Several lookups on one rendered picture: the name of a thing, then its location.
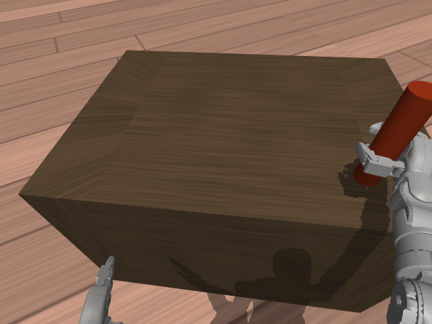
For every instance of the right robot hand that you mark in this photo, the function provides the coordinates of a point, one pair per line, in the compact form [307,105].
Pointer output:
[417,156]

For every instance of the left robot hand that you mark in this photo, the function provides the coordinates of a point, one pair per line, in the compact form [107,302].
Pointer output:
[96,305]

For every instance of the can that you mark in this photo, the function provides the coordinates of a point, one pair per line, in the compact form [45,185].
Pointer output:
[409,115]

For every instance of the right robot arm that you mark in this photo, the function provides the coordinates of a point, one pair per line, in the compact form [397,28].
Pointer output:
[411,205]

